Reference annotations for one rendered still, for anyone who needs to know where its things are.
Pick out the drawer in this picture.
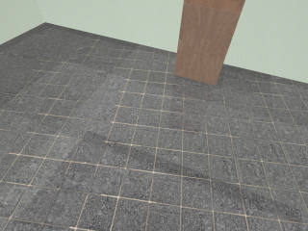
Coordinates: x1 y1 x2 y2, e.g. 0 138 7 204
187 0 242 12

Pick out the cabinet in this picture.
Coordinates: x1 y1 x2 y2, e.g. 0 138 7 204
174 0 245 86

